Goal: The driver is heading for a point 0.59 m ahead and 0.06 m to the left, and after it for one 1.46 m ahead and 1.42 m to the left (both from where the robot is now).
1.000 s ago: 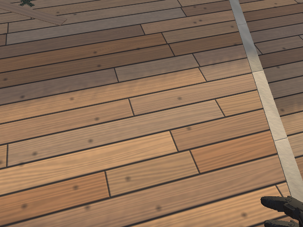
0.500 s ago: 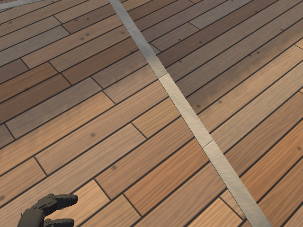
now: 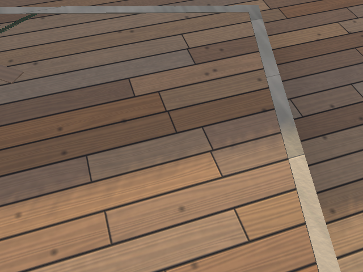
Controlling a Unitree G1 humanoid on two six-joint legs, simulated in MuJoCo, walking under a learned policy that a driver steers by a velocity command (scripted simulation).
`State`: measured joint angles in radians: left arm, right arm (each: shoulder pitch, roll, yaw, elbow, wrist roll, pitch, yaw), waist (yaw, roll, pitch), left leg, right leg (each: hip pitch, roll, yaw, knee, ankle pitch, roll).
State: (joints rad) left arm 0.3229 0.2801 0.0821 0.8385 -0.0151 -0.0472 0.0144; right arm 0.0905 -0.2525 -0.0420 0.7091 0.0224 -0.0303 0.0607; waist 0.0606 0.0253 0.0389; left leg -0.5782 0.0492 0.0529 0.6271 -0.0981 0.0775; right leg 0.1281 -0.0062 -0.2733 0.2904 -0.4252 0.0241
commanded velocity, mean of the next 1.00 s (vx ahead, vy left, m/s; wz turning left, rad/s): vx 0.40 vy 0.00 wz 0.45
